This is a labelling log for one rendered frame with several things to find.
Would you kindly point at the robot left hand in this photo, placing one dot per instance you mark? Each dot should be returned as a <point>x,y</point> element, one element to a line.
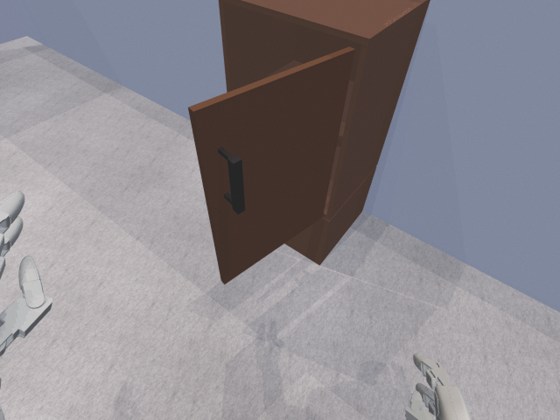
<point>20,317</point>

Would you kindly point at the cupboard door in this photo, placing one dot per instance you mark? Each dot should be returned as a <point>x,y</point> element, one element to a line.
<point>285,129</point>

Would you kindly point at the handle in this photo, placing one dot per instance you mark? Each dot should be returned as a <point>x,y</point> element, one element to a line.
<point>236,199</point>

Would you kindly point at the robot right hand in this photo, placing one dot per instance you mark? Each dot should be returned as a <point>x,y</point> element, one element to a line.
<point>445,403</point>

